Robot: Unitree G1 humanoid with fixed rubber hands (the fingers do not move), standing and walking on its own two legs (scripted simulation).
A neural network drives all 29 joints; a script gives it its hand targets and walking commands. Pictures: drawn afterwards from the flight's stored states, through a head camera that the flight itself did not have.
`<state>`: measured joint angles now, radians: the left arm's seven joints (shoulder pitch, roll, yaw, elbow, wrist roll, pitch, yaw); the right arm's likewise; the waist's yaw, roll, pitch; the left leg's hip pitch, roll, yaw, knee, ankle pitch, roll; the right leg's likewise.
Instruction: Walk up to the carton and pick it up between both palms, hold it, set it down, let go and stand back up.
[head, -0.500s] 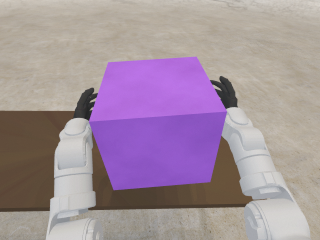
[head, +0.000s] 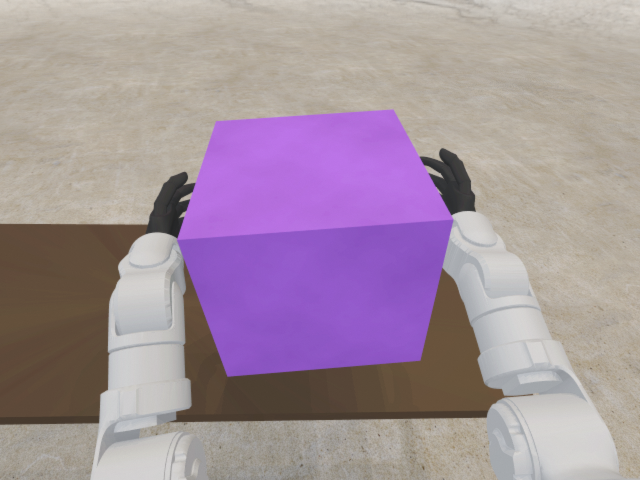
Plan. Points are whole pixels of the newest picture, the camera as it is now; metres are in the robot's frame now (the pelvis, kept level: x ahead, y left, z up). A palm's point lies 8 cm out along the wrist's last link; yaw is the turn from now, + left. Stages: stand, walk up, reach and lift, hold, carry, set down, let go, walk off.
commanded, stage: hold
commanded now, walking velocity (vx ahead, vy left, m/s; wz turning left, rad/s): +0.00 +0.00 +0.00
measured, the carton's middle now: (314, 236) +0.41 +0.00 +0.14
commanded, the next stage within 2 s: none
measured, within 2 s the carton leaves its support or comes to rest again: neither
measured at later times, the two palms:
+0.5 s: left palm (161, 238) +0.35 +0.18 +0.19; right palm (455, 212) +0.36 -0.16 +0.21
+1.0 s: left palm (167, 234) +0.35 +0.18 +0.20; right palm (457, 212) +0.36 -0.17 +0.21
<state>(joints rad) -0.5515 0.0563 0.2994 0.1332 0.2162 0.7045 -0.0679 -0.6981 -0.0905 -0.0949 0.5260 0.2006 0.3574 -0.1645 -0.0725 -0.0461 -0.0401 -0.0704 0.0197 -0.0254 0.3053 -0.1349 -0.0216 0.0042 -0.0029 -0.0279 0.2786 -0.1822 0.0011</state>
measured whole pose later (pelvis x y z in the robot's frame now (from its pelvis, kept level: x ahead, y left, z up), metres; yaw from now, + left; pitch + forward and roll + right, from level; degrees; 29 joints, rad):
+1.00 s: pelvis +0.00 +0.00 +0.00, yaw -1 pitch -5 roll +0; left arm -0.57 0.05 0.30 0.15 0.21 0.69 -0.05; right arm -0.72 -0.11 -0.08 0.55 0.20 0.34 -0.16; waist -0.06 -0.02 -0.05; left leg -0.08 0.02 -0.02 0.30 -0.12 -0.02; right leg -0.02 0.00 -0.02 0.27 -0.17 0.00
